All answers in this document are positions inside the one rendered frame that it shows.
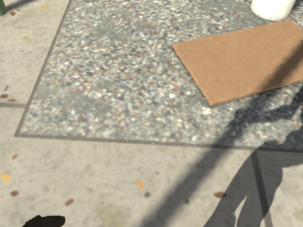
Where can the left robot hand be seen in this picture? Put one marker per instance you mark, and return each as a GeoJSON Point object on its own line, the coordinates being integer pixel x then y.
{"type": "Point", "coordinates": [48, 221]}

